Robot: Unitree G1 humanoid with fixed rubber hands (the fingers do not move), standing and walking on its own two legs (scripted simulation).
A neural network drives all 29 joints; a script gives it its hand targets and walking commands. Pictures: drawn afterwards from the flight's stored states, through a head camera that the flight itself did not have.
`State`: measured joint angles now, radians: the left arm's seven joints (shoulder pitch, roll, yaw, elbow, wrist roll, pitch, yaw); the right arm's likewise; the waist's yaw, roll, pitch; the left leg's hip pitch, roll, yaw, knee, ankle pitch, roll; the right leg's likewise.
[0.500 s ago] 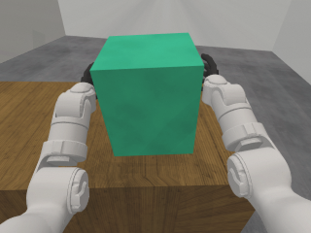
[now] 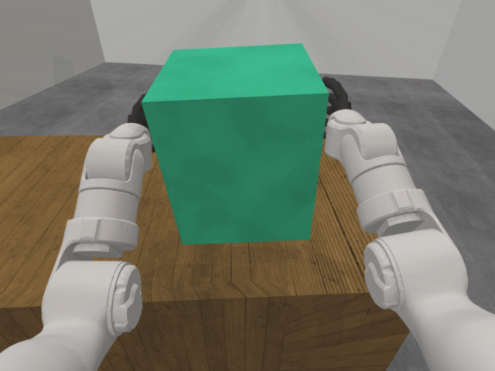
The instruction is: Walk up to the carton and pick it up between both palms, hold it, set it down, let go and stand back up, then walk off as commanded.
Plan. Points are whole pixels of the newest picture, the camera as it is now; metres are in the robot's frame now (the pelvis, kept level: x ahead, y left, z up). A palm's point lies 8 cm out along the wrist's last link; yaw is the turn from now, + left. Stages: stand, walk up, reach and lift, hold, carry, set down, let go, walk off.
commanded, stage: hold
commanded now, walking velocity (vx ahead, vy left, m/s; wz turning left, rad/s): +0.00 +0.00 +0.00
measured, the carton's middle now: (241, 144) +0.41 +0.00 +0.25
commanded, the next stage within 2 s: none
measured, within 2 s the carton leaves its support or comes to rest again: neither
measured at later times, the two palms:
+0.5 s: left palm (138, 135) +0.37 +0.15 +0.28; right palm (344, 122) +0.38 -0.15 +0.30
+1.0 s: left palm (137, 132) +0.37 +0.15 +0.29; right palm (345, 118) +0.38 -0.15 +0.30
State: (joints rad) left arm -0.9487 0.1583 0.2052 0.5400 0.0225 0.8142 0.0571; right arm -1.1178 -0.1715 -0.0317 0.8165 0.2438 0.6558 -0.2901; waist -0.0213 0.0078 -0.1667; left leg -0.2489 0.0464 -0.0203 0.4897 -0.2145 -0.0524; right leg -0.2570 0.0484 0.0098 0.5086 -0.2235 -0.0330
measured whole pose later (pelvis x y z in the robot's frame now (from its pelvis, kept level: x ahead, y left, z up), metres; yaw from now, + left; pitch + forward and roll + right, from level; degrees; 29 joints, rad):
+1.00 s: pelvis -0.01 +0.00 +0.00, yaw +0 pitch -2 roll +0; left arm -0.97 0.16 0.21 0.54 0.02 0.86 0.07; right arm -1.16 -0.18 -0.03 0.87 0.24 0.67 -0.27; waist -0.03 0.01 -0.18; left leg -0.25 0.05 -0.02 0.49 -0.20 -0.05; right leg -0.26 0.05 0.01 0.51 -0.21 -0.03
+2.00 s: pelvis -0.01 +0.00 +0.00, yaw +0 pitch -2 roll +0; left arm -0.99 0.16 0.21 0.56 0.02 0.86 0.07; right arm -1.18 -0.19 -0.03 0.90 0.24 0.68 -0.26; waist -0.03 0.00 -0.19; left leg -0.25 0.05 -0.02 0.49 -0.20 -0.05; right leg -0.26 0.05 0.01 0.51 -0.21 -0.03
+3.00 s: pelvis -0.01 +0.00 +0.00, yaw +0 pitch -2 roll +0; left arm -1.00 0.16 0.21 0.57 0.02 0.86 0.08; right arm -1.18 -0.19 -0.03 0.92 0.24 0.68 -0.25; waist -0.03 0.00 -0.19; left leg -0.25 0.05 -0.02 0.49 -0.20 -0.05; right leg -0.26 0.05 0.01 0.51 -0.21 -0.03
